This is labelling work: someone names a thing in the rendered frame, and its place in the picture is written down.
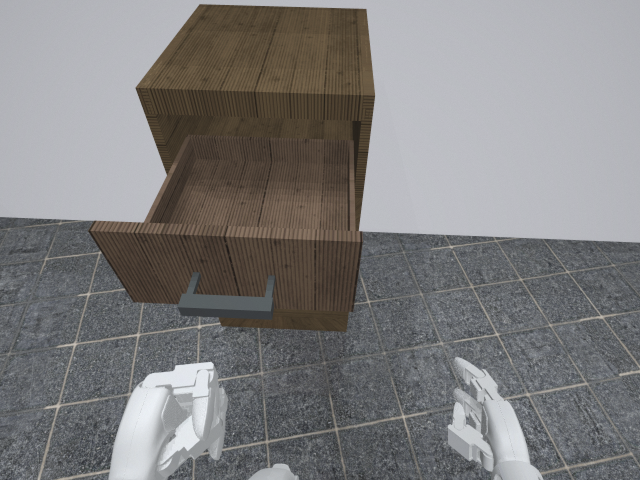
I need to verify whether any cabinet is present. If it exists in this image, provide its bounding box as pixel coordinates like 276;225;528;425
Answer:
136;4;375;332

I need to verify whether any handle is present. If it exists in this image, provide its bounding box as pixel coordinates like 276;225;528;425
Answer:
178;272;276;320

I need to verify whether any left robot hand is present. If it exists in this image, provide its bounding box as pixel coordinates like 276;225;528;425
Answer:
108;362;228;480

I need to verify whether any drawer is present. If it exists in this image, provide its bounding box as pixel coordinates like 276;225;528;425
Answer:
88;135;363;312

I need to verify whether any right robot hand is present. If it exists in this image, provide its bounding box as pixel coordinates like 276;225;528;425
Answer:
448;357;530;475

